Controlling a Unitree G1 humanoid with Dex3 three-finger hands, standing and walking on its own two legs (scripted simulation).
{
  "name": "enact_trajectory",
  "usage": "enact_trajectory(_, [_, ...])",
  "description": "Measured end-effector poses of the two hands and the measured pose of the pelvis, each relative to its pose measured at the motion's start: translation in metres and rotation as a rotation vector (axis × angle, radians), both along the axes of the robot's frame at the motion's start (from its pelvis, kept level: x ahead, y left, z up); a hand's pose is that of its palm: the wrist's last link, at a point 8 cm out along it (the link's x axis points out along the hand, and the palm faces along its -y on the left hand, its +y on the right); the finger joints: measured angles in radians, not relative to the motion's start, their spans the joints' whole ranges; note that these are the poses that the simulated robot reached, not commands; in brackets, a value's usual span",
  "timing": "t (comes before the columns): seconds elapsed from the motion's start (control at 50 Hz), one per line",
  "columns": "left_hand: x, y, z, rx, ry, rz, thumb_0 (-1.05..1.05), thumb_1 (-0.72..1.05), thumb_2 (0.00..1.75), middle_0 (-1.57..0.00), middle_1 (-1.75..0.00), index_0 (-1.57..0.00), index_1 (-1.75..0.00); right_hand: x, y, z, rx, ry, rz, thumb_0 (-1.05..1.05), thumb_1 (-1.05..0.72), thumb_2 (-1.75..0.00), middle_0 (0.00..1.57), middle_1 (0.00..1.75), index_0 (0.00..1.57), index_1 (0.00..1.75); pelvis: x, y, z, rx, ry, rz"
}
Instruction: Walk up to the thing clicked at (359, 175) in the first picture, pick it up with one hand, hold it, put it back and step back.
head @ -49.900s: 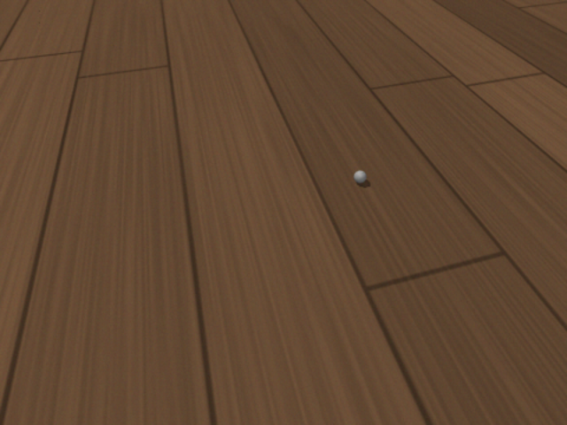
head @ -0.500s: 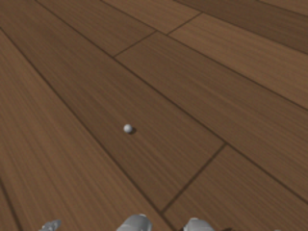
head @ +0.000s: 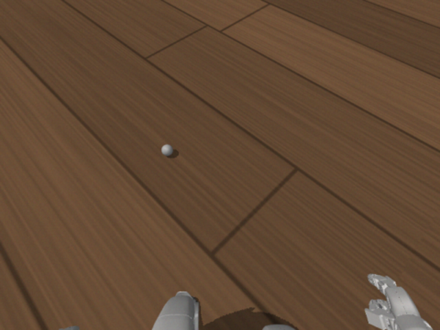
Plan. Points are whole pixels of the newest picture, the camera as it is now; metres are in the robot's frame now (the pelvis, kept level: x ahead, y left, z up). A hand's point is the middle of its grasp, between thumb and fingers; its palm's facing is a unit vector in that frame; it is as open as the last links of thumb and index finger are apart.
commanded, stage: step back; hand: left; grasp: from above
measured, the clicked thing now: (167, 150) +1.00 +0.32 -0.72
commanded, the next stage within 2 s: stand in 1.14 s
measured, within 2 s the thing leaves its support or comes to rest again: neither
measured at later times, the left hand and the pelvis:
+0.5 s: hand out of the picture -0.01 +0.28 -0.13, palm faces +0.08 -0.93 -0.37, open 7.4 cm; pelvis -0.05 +0.00 +0.02, yaw +4 degrees
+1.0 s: hand out of the picture +0.06 +0.26 -0.13, palm faces +0.13 -0.91 -0.38, open 7.4 cm; pelvis -0.01 -0.01 +0.01, yaw +6 degrees
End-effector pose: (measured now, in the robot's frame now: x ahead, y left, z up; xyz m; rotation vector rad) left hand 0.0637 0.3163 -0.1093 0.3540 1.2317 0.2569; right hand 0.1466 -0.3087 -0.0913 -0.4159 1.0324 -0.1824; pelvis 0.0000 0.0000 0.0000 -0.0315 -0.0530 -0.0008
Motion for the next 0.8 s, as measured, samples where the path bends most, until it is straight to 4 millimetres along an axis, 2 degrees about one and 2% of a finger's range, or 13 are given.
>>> enact_trajectory(0.08, [-0.050, -0.014, 0.015, 0.003, 0.023, 0.028, 0.01, 0.90, 0.89, -0.21, -0.30, -0.21, -0.30, -0.039, -0.008, -0.005, 0.032, 0.044, -0.038, 0.01, -0.90, -0.90, 0.20, 0.30, 0.20, 0.30, -0.018, -0.009, 0.008, 0.040, -0.002, -0.006])
enact_trajectory(0.14, [-0.074, -0.015, 0.027, 0.020, 0.038, 0.051, 0.01, 0.90, 0.89, -0.21, -0.30, -0.21, -0.30, -0.068, -0.010, -0.006, 0.051, 0.082, -0.049, 0.01, -0.90, -0.90, 0.20, 0.30, 0.20, 0.30, -0.028, -0.010, 0.016, 0.066, 0.007, 0.006])
enact_trajectory(0.26, [-0.088, -0.002, 0.033, 0.041, -0.026, 0.063, 0.01, 0.90, 0.89, -0.21, -0.30, -0.21, -0.30, -0.124, -0.008, -0.019, 0.046, 0.215, -0.027, 0.01, -0.91, -0.90, 0.20, 0.30, 0.20, 0.30, -0.048, -0.005, 0.014, 0.041, 0.031, 0.065])
enact_trajectory(0.34, [-0.093, 0.012, 0.025, 0.031, -0.058, 0.082, 0.01, 0.90, 0.89, -0.21, -0.30, -0.21, -0.30, -0.142, 0.007, -0.018, 0.042, 0.256, -0.015, 0.01, -0.91, -0.90, 0.20, 0.30, 0.20, 0.30, -0.056, 0.001, 0.011, 0.071, 0.015, 0.086])
enact_trajectory(0.42, [-0.094, 0.011, 0.022, -0.004, -0.037, 0.084, 0.01, 0.90, 0.89, -0.21, -0.30, -0.21, -0.30, -0.146, 0.016, -0.005, 0.061, 0.191, -0.026, 0.01, -0.90, -0.90, 0.20, 0.30, 0.20, 0.30, -0.055, 0.004, 0.018, 0.053, 0.012, 0.087])
enact_trajectory(0.54, [-0.074, 0.001, 0.022, -0.030, -0.063, 0.047, 0.01, 0.90, 0.89, -0.21, -0.30, -0.21, -0.30, -0.138, 0.003, 0.007, 0.047, 0.144, -0.037, 0.01, -0.90, -0.90, 0.20, 0.30, 0.20, 0.30, -0.049, -0.006, 0.022, 0.044, 0.007, 0.075])
enact_trajectory(0.6, [-0.059, -0.009, 0.021, -0.022, -0.075, 0.029, 0.01, 0.90, 0.89, -0.21, -0.30, -0.21, -0.30, -0.130, -0.012, 0.003, 0.043, 0.137, -0.047, 0.01, -0.90, -0.90, 0.20, 0.30, 0.20, 0.30, -0.043, -0.015, 0.018, 0.046, 0.003, 0.066])
enact_trajectory(0.68, [-0.045, -0.026, 0.018, 0.000, -0.104, 0.033, 0.01, 0.90, 0.89, -0.21, -0.30, -0.21, -0.30, -0.114, -0.031, -0.012, 0.036, 0.147, -0.060, 0.01, -0.90, -0.90, 0.20, 0.30, 0.20, 0.30, -0.032, -0.028, 0.008, 0.013, -0.008, 0.075])
enact_trajectory(0.8, [-0.037, -0.041, 0.026, -0.011, -0.126, 0.058, 0.01, 0.90, 0.89, -0.21, -0.30, -0.21, -0.30, -0.086, -0.027, -0.017, 0.053, 0.171, -0.013, 0.01, -0.91, -0.90, 0.20, 0.30, 0.20, 0.30, -0.019, -0.030, 0.014, 0.032, 0.002, 0.096])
